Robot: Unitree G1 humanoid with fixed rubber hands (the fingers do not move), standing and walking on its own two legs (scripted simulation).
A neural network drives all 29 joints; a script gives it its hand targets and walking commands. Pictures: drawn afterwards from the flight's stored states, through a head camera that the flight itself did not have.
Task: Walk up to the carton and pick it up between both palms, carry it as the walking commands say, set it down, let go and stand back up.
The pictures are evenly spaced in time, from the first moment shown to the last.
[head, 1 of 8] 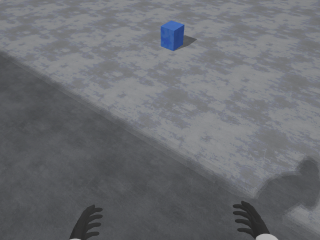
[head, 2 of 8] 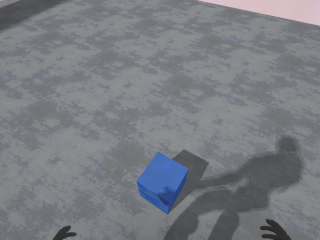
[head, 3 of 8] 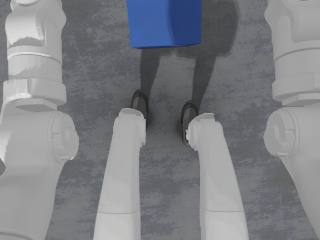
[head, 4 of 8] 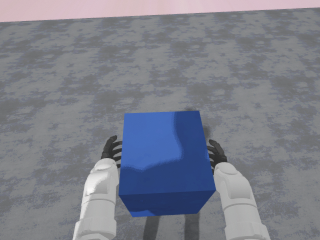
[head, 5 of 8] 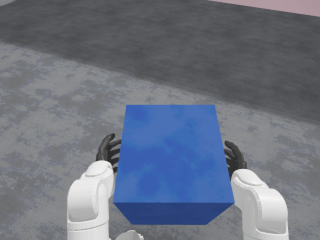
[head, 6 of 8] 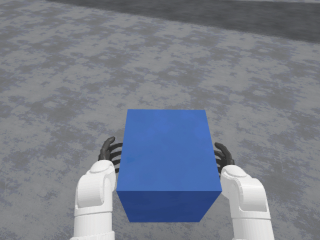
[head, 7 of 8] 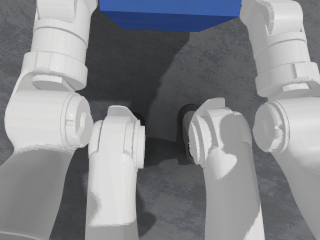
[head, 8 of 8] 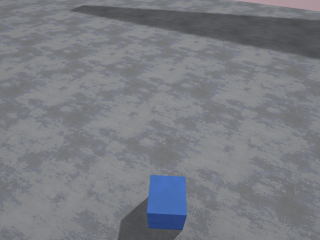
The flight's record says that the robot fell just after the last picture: no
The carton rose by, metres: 0.67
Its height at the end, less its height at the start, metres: +0.00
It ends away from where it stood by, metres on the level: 1.98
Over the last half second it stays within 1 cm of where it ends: yes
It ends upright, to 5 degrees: yes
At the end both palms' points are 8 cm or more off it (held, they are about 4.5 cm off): yes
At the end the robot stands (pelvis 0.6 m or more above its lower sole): yes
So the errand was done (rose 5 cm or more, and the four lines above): yes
